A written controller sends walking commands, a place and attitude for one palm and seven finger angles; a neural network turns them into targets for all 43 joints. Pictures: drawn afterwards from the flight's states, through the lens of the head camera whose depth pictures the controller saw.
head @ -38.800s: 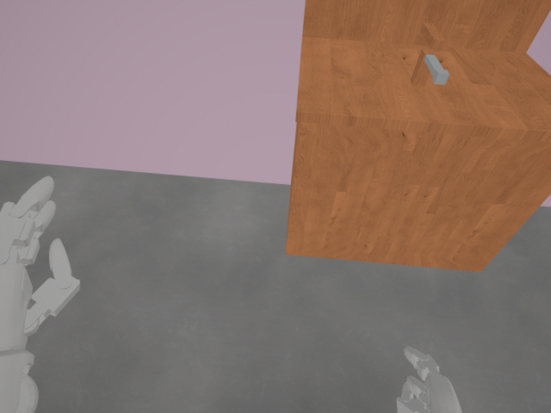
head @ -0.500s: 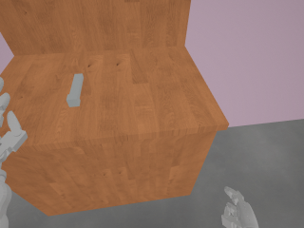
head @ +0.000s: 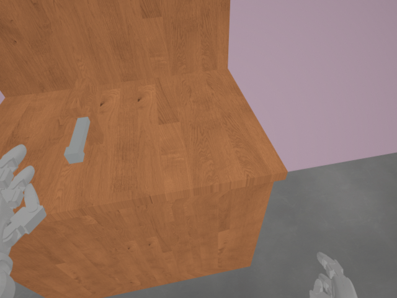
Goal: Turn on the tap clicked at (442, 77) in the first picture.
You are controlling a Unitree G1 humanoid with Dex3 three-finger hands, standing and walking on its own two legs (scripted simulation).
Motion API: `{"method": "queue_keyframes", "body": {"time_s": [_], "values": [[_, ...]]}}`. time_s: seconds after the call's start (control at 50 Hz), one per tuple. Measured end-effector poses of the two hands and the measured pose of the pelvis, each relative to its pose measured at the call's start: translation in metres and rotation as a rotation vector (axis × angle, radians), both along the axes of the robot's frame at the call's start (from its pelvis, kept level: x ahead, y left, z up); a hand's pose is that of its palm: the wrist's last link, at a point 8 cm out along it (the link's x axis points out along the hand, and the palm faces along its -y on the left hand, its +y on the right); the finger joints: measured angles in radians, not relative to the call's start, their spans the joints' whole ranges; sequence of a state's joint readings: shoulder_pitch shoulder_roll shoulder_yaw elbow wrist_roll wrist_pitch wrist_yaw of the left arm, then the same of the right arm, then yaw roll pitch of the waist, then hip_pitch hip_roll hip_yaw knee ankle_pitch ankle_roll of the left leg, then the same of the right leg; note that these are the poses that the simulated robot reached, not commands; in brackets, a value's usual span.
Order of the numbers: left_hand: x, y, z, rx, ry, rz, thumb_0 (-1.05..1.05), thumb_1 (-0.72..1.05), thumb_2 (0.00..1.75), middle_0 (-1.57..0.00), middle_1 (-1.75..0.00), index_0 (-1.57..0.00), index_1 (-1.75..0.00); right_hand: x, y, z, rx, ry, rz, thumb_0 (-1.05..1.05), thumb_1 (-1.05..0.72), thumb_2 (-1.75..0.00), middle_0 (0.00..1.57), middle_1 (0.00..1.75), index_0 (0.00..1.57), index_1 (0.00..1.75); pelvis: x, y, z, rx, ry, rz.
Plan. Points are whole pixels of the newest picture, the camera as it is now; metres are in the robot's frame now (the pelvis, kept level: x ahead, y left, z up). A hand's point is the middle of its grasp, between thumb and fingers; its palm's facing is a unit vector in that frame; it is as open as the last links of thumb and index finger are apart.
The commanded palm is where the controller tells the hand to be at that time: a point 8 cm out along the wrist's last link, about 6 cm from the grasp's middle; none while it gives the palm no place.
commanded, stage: turn the palm inward beside the body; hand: left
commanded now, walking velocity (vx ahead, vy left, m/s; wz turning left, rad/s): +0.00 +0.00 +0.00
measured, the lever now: (74, 154) +0.35 +0.32 +0.12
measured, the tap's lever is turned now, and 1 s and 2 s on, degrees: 0 0 0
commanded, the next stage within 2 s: reach beside the lever's end, fingers flat in 1.20 s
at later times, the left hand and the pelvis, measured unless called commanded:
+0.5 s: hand (34, 227) +0.16 +0.26 +0.17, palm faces +0.44 -0.88 -0.16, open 7.4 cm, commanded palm +0.11 +0.30 +0.19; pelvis -0.02 +0.02 +0.00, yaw +1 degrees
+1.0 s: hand (36, 223) +0.17 +0.25 +0.18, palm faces +0.46 -0.88 -0.13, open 7.4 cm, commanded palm +0.11 +0.29 +0.19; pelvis -0.02 +0.02 +0.01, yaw +1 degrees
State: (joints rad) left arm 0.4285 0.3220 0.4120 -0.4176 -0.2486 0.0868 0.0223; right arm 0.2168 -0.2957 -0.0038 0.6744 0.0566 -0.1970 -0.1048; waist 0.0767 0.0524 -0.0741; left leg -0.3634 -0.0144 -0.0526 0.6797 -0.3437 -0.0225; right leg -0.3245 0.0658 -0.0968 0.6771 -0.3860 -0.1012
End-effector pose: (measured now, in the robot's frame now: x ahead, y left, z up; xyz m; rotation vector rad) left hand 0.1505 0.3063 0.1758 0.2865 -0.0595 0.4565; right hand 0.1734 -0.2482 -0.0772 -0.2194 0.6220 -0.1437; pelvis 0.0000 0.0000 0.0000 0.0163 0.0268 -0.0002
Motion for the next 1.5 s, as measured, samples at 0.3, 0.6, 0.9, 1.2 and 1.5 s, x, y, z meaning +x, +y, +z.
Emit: {"method": "queue_keyframes", "body": {"time_s": [0.3,0.6,0.9,1.2,1.5], "values": [[-0.016,-0.005,0.011,-0.047,-0.062,-0.017,0.02,0.89,0.90,-0.21,-0.30,-0.21,-0.31,0.012,0.062,0.019,0.088,-0.130,0.088,0.01,-0.90,-0.90,0.20,0.30,0.20,0.30,-0.014,0.017,0.003,-0.009,-0.030,0.004],[-0.033,-0.011,0.004,-0.098,-0.051,-0.018,0.02,0.90,0.90,-0.21,-0.30,-0.21,-0.31,0.008,0.075,0.025,0.065,-0.144,0.127,0.01,-0.90,-0.90,0.20,0.30,0.21,0.30,-0.023,0.026,0.004,-0.018,-0.051,0.012],[-0.029,-0.014,0.004,-0.138,-0.025,0.002,0.02,0.90,0.90,-0.20,-0.30,-0.21,-0.30,0.012,0.070,0.024,0.067,-0.141,0.120,0.01,-0.90,-0.90,0.20,0.30,0.20,0.30,-0.018,0.024,0.005,-0.016,-0.056,0.017],[-0.023,-0.026,0.003,-0.143,-0.012,0.010,0.02,0.90,0.90,-0.20,-0.30,-0.21,-0.30,0.019,0.057,0.021,0.073,-0.132,0.116,0.01,-0.90,-0.90,0.20,0.30,0.20,0.30,-0.010,0.013,0.006,-0.010,-0.048,0.017],[-0.014,-0.022,0.000,-0.142,-0.004,0.050,0.02,0.90,0.90,-0.21,-0.30,-0.21,-0.31,0.016,0.039,0.016,0.067,-0.110,0.089,0.01,-0.90,-0.90,0.20,0.30,0.20,0.30,-0.009,0.000,0.006,-0.005,-0.045,0.017]]}}
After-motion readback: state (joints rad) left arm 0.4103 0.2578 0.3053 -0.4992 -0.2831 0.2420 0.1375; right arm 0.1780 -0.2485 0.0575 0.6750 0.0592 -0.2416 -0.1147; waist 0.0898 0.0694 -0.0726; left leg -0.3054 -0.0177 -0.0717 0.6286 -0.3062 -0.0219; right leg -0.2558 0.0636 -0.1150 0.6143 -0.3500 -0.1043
